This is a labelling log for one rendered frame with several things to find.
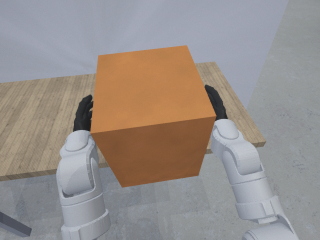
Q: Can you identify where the robot right forearm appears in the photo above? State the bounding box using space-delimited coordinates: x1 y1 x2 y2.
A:
210 119 300 240

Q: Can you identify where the table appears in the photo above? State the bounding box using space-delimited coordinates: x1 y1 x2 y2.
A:
0 61 266 238

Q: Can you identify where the robot right hand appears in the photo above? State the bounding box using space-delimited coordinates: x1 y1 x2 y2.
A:
204 84 228 121

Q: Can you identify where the carton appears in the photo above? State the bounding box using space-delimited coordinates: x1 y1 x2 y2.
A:
90 45 217 188

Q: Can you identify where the robot left hand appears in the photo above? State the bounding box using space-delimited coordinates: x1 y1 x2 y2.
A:
73 94 94 132

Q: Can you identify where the robot left forearm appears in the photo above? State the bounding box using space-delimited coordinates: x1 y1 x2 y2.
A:
56 130 111 240

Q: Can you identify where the right robot upper arm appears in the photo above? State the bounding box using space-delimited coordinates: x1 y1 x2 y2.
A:
241 222 298 240

